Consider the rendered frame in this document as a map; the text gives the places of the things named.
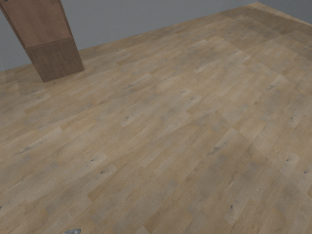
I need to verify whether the cupboard door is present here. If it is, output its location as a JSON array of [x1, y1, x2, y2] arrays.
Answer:
[[0, 0, 71, 48]]

